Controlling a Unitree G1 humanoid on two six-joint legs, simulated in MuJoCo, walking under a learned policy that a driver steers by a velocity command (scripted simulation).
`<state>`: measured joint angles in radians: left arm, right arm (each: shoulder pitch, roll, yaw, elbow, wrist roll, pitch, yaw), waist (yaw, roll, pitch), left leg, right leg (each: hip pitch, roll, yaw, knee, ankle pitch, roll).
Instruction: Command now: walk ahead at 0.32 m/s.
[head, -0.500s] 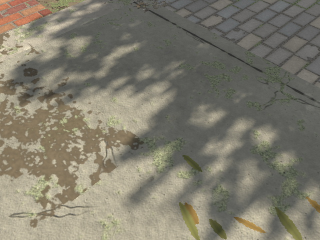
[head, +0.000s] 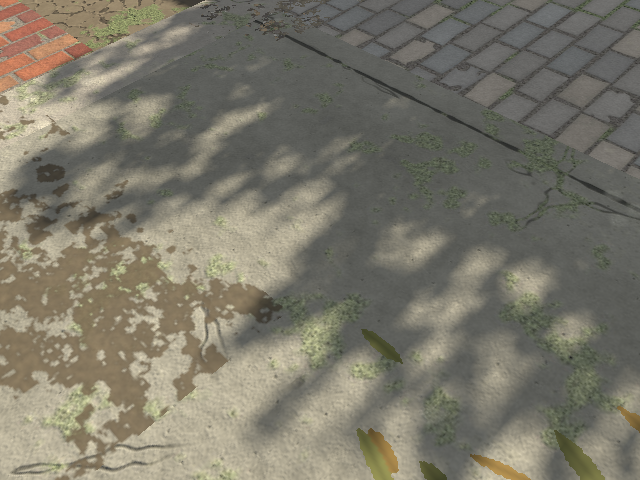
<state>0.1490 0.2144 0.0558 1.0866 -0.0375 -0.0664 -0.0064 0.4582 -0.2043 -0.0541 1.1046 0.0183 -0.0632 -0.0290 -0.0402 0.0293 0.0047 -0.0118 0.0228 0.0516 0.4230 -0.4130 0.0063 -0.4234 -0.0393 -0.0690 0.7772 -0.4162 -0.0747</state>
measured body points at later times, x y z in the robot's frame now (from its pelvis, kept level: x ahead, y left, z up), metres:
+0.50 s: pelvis +0.14 -0.03 +0.00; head +0.16 -0.02 +0.45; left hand +0.17 +0.21 -0.16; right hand +0.27 -0.28 -0.13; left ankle +0.22 +0.09 -0.73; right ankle +0.07 -0.13 -0.73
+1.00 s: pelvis +0.16 -0.02 +0.00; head +0.17 -0.02 +0.45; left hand +0.14 +0.21 -0.16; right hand +0.25 -0.27 -0.15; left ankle +0.22 +0.09 -0.73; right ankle +0.07 -0.13 -0.73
